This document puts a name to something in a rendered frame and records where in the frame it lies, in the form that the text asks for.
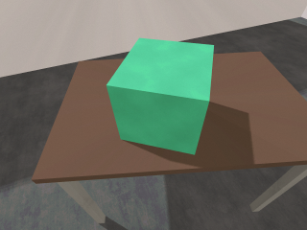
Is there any table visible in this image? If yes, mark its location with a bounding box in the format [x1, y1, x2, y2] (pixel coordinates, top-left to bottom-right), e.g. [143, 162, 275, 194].
[31, 51, 307, 224]

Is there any carton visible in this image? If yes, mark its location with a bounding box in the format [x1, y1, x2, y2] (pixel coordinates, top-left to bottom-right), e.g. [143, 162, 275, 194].
[106, 37, 214, 155]

